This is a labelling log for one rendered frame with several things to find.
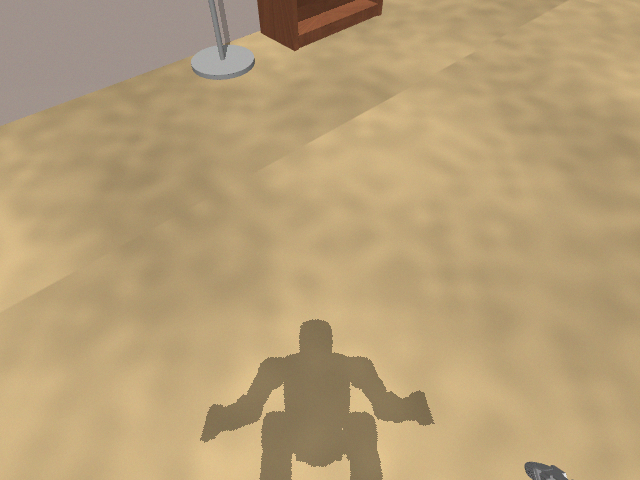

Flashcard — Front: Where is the floor lamp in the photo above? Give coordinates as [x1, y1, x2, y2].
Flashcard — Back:
[191, 0, 255, 80]

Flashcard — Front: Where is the bookshelf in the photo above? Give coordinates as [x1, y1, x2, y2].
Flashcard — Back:
[257, 0, 383, 51]

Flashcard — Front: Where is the right robot hand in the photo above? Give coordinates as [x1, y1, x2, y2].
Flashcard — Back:
[524, 462, 568, 480]

